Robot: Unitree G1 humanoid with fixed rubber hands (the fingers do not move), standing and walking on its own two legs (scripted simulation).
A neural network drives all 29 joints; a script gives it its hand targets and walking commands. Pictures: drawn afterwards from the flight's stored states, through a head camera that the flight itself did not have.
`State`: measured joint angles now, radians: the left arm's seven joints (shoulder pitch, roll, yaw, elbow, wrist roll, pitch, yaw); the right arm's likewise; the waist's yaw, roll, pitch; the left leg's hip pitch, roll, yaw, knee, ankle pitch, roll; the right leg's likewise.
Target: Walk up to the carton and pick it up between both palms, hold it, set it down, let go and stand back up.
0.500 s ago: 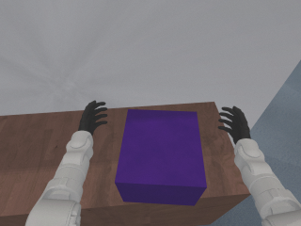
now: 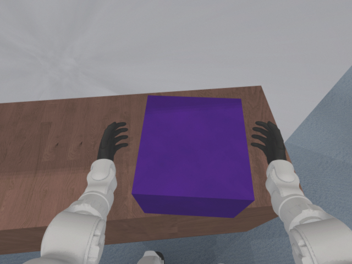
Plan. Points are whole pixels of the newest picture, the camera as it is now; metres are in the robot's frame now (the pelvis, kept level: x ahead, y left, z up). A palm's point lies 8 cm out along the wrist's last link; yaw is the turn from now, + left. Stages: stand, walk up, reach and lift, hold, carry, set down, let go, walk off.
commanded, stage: reach and lift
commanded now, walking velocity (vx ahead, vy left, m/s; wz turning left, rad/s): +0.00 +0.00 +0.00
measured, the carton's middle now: (191, 157) +0.38 +0.00 -0.04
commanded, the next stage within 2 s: none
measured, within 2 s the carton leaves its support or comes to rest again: neither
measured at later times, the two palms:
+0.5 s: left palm (116, 147) +0.40 +0.19 -0.02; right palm (266, 152) +0.38 -0.19 -0.02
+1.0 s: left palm (126, 151) +0.39 +0.16 -0.03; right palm (257, 156) +0.38 -0.16 -0.02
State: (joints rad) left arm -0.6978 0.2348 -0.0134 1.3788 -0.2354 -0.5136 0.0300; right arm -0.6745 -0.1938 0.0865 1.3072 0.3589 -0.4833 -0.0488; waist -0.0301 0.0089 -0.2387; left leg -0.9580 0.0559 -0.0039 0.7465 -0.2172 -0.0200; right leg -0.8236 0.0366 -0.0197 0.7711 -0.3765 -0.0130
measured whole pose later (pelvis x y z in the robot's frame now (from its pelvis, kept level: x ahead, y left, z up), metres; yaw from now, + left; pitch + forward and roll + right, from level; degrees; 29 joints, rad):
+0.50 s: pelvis +0.00 +0.01 -0.01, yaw -1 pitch +27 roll -2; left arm -0.72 0.20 0.04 1.30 -0.14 -0.50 0.02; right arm -0.71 -0.16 0.04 1.30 0.31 -0.52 -0.09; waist -0.03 0.02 -0.26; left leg -1.05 0.05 -0.01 0.86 -0.27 -0.01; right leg -0.91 0.04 -0.01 0.86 -0.41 0.00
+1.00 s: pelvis +0.00 +0.01 -0.01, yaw -1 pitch +24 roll -3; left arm -0.71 0.09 0.22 1.30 0.09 -0.55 0.09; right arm -0.72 -0.06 -0.21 1.35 0.01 -0.61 -0.14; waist -0.03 0.04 -0.21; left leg -1.00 0.06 -0.02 0.85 -0.27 -0.01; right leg -0.85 0.04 -0.03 0.83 -0.41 0.00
